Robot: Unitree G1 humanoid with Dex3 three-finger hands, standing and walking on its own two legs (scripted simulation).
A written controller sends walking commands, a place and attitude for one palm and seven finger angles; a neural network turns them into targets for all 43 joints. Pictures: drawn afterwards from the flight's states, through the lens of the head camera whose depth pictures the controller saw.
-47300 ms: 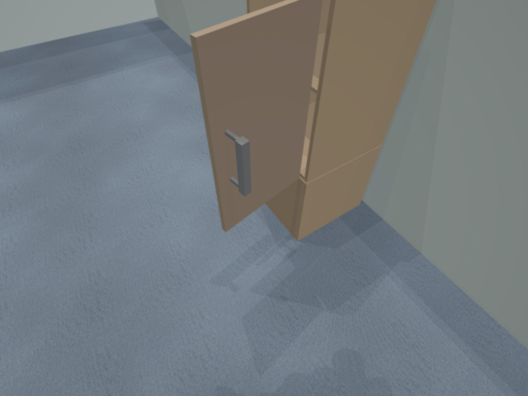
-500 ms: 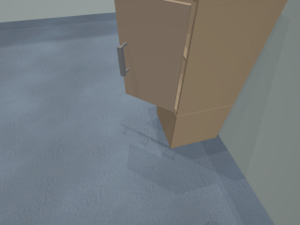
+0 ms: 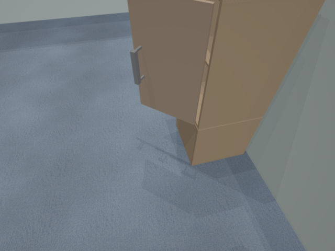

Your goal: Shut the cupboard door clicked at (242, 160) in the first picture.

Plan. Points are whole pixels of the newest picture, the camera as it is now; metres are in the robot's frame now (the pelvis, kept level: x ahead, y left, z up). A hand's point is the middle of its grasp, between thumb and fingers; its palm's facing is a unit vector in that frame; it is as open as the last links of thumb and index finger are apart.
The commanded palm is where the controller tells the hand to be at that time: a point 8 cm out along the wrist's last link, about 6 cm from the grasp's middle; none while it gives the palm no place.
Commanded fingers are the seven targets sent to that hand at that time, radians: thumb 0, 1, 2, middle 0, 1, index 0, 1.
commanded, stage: walk to a spot facing it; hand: left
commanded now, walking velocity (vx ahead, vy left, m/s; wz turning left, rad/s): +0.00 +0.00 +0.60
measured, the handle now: (138, 65) +0.89 +0.18 -0.06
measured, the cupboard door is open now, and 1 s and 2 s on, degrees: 47 47 47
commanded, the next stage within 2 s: none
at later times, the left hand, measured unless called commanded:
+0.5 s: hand out of the picture +0.01 +0.26 -0.17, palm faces +0.29 -0.91 -0.28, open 7.4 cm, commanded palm none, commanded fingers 0.00 0.90 0.90 -0.20 -0.30 -0.20 -0.30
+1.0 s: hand out of the picture -0.11 +0.19 -0.19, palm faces +0.63 -0.73 -0.26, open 7.4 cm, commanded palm none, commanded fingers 0.00 0.90 0.90 -0.20 -0.30 -0.20 -0.30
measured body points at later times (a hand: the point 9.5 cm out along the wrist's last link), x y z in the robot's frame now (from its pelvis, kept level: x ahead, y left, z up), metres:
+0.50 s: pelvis -0.02 +0.03 -0.01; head +0.04 +0.04 +0.44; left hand -0.01 +0.31 -0.15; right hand +0.09 -0.20 -0.16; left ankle +0.00 +0.15 -0.74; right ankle +0.00 -0.11 -0.70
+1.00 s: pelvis -0.02 +0.00 -0.02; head +0.01 +0.04 +0.42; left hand -0.14 +0.23 -0.17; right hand +0.23 -0.15 -0.15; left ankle -0.09 +0.10 -0.75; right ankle +0.04 -0.12 -0.73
